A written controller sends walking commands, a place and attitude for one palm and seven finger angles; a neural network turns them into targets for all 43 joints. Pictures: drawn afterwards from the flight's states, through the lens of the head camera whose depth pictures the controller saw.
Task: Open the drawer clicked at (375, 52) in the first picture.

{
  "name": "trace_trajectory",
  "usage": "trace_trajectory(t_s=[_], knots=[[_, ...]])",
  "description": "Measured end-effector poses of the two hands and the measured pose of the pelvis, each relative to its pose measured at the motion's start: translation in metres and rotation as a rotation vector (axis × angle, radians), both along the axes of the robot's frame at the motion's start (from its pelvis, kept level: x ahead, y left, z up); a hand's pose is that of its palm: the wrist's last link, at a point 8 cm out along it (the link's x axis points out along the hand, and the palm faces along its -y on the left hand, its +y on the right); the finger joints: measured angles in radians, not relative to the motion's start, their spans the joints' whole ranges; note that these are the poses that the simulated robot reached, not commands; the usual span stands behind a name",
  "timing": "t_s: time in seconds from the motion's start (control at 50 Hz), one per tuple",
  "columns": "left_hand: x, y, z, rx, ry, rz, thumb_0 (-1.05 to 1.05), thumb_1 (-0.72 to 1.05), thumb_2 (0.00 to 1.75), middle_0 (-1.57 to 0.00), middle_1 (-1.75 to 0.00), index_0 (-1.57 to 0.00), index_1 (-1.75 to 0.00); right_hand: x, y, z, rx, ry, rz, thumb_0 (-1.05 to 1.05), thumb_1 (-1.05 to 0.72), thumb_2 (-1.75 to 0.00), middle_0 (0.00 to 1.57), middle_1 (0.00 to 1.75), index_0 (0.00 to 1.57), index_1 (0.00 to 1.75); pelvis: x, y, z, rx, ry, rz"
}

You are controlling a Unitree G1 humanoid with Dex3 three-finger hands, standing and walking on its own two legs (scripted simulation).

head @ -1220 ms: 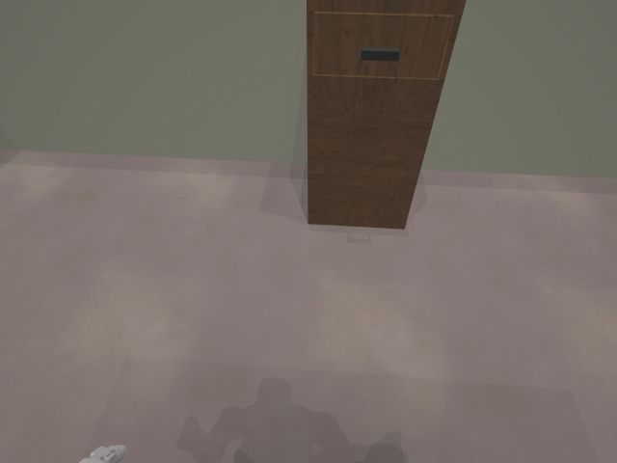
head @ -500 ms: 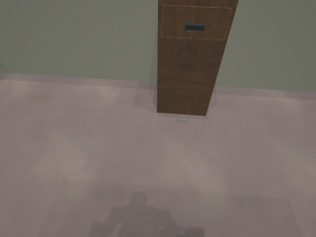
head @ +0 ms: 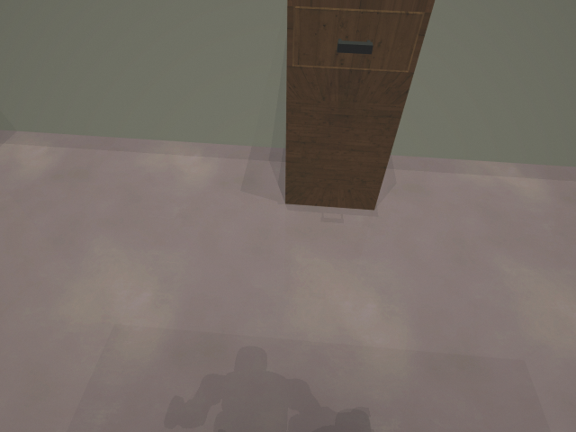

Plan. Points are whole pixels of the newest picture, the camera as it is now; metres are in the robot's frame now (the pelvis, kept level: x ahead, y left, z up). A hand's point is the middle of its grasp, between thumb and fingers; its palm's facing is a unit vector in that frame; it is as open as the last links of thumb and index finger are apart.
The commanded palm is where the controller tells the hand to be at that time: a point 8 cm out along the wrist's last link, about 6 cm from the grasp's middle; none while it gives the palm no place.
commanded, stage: look at it before walking up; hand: left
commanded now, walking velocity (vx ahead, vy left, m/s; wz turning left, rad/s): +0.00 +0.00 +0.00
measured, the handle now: (354, 44) +1.23 -0.15 +0.02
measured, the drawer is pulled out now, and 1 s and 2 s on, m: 0.00 0.00 0.00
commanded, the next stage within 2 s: walk to a spot facing it in 0.22 s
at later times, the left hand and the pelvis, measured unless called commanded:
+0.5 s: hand out of the picture +0.07 +0.24 -0.16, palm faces -0.05 -0.94 -0.33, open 7.4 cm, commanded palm none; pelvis +0.00 +0.00 +0.00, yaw -3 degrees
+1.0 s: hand out of the picture +0.05 +0.16 -0.16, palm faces -0.21 -0.95 -0.21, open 7.4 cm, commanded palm none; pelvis +0.02 -0.02 +0.00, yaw -17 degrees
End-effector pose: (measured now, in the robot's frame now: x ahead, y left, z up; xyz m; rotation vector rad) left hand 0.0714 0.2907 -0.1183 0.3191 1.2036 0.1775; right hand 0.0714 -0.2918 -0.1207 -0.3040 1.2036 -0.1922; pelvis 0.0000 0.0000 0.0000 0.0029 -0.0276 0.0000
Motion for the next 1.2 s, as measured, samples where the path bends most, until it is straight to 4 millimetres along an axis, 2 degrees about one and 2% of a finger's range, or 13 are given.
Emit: trace_trajectory(t_s=[0.46, 0.54, 0.62, 0.74, 0.78, 0.86, 0.94, 1.04, 1.12, 1.2], knots=[[0.001, -0.001, -0.003, 0.006, 0.021, 0.003, 0.01, 0.9, 0.9, -0.2, -0.3, -0.2, -0.3, 0.007, 0.001, 0.0, -0.005, -0.027, -0.026, 0.01, -0.9, -0.9, 0.2, 0.3, 0.21, 0.3, 0.003, 0.0, -0.002, -0.001, 0.001, -0.037], [-0.002, -0.013, -0.013, -0.016, 0.053, -0.026, 0.01, 0.9, 0.9, -0.2, -0.3, -0.2, -0.3, -0.005, 0.011, -0.008, 0.021, -0.042, -0.075, 0.01, -0.91, -0.9, 0.2, 0.3, 0.21, 0.3, -0.002, 0.0, -0.007, 0.005, 0.006, -0.08], [-0.004, -0.03, -0.023, -0.047, 0.074, -0.063, 0.01, 0.9, 0.9, -0.2, -0.3, -0.2, -0.3, -0.027, 0.019, -0.021, 0.059, -0.036, -0.129, 0.01, -0.9, -0.9, 0.2, 0.3, 0.21, 0.3, -0.009, -0.004, -0.015, 0.022, 0.01, -0.123], [-0.008, -0.062, -0.033, -0.064, 0.064, -0.104, 0.01, 0.9, 0.9, -0.2, -0.3, -0.2, -0.3, -0.062, 0.015, -0.052, 0.12, -0.002, -0.204, 0.01, -0.9, -0.9, 0.2, 0.3, 0.21, 0.3, -0.016, -0.019, -0.032, 0.016, -0.001, -0.187], [-0.014, -0.07, -0.031, -0.073, 0.061, -0.095, 0.01, 0.9, 0.9, -0.2, -0.3, -0.2, -0.3, -0.069, 0.013, -0.051, 0.129, 0.029, -0.215, 0.01, -0.9, -0.9, 0.2, 0.3, 0.21, 0.3, -0.016, -0.022, -0.029, 0.007, 0.003, -0.192], [-0.026, -0.082, -0.019, -0.095, 0.109, -0.098, 0.01, 0.9, 0.9, -0.2, -0.3, -0.2, -0.3, -0.072, 0.009, -0.034, 0.134, 0.022, -0.243, 0.01, -0.91, -0.9, 0.2, 0.3, 0.21, 0.3, -0.009, -0.025, -0.012, 0.01, 0.022, -0.226], [-0.026, -0.084, -0.012, -0.107, 0.151, -0.122, 0.01, 0.9, 0.9, -0.2, -0.3, -0.2, -0.3, -0.067, 0.005, -0.019, 0.119, -0.015, -0.286, 0.01, -0.91, -0.9, 0.2, 0.3, 0.2, 0.3, 0.004, -0.024, -0.002, 0.021, 0.042, -0.269], [-0.01, -0.075, -0.011, -0.108, 0.179, -0.148, 0.01, 0.9, 0.9, -0.2, -0.3, -0.2, -0.3, -0.047, 0.004, -0.008, 0.091, -0.059, -0.323, 0.01, -0.91, -0.9, 0.2, 0.3, 0.2, 0.3, 0.025, -0.018, 0.001, 0.015, 0.055, -0.319], [0.015, -0.061, -0.016, -0.109, 0.19, -0.168, 0.01, 0.9, 0.9, -0.2, -0.3, -0.2, -0.3, -0.016, 0.012, 0.0, 0.07, -0.105, -0.337, 0.01, -0.91, -0.9, 0.2, 0.3, 0.2, 0.3, 0.048, -0.007, 0.0, 0.004, 0.059, -0.359], [0.055, -0.042, -0.031, -0.114, 0.198, -0.199, 0.01, 0.9, 0.9, -0.2, -0.3, -0.2, -0.3, 0.021, 0.026, 0.005, 0.039, -0.179, -0.35, 0.01, -0.91, -0.9, 0.2, 0.3, 0.2, 0.3, 0.078, 0.009, -0.008, -0.009, 0.059, -0.406]])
